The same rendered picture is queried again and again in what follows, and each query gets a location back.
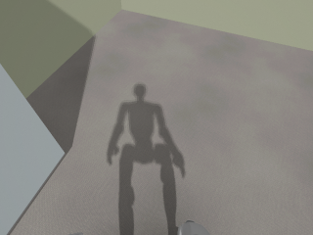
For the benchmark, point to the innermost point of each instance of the right robot thigh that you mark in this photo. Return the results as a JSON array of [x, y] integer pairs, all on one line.
[[192, 228]]

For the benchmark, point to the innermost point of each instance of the fridge door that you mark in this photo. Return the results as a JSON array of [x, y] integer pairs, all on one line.
[[28, 152]]

